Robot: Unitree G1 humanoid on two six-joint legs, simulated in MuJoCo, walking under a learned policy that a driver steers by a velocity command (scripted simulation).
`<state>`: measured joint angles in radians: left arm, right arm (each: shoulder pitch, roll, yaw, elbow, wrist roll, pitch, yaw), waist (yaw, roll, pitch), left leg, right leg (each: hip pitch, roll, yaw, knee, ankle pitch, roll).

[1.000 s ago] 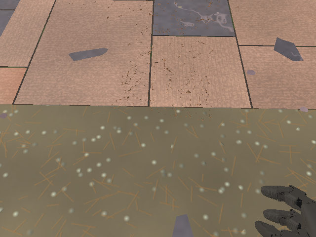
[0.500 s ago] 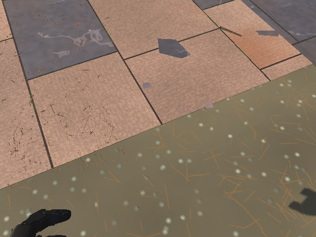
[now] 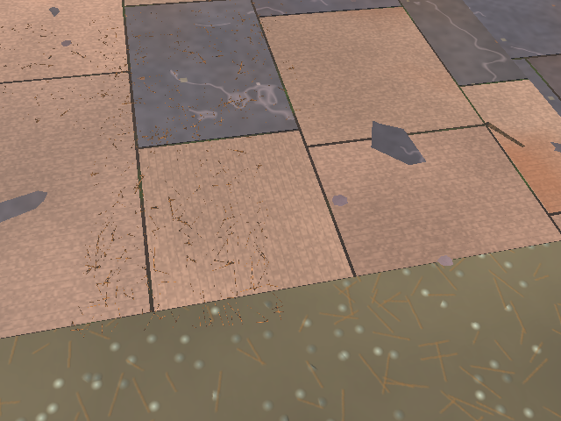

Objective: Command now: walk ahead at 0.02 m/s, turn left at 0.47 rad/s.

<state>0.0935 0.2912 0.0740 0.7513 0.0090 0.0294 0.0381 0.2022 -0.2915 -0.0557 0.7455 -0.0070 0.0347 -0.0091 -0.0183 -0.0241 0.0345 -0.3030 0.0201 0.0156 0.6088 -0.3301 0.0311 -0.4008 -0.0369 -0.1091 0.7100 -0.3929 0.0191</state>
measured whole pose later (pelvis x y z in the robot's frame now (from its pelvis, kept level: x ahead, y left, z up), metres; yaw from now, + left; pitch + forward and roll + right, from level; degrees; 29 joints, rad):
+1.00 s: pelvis +0.05 +0.03 +0.02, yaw +20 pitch +1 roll +0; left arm 0.26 0.31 0.07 0.79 -0.03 -0.04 -0.02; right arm 0.36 -0.24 -0.05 0.72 -0.01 -0.07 -0.01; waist -0.02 -0.05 -0.01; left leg -0.05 -0.02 0.05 0.31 -0.28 0.03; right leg -0.58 -0.03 0.07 1.04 -0.25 -0.02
